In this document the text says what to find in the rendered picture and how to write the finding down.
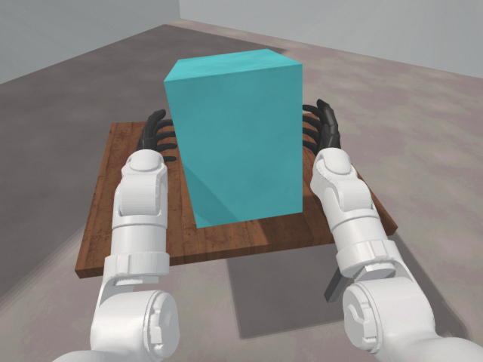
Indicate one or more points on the table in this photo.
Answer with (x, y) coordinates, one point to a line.
(184, 242)

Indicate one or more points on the robot right upper arm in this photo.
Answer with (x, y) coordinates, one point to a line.
(391, 319)

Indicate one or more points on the carton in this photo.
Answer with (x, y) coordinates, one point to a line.
(238, 120)

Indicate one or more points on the right robot forearm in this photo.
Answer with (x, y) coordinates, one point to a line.
(364, 251)

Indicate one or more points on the robot left upper arm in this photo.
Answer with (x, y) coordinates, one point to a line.
(132, 327)

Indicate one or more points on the robot left hand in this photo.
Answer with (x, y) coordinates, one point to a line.
(150, 137)

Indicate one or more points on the left robot forearm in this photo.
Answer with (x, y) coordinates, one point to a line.
(139, 223)

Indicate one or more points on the robot right hand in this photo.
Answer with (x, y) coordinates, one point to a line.
(328, 135)

